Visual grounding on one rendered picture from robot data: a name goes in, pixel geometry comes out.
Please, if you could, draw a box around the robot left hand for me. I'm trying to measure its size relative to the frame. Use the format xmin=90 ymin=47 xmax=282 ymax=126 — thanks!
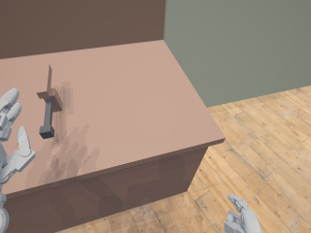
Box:
xmin=0 ymin=87 xmax=36 ymax=192

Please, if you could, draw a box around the left robot forearm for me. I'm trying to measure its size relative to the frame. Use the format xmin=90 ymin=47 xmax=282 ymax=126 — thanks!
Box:
xmin=0 ymin=192 xmax=10 ymax=233

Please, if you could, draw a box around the counter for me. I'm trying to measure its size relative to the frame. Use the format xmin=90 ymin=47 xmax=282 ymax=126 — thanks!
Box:
xmin=0 ymin=0 xmax=225 ymax=233

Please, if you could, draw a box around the tap lever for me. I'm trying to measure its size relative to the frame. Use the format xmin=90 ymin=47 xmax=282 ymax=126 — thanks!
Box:
xmin=39 ymin=97 xmax=54 ymax=139

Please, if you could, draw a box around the robot right hand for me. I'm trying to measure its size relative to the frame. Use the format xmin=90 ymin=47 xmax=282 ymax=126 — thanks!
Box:
xmin=225 ymin=193 xmax=262 ymax=233

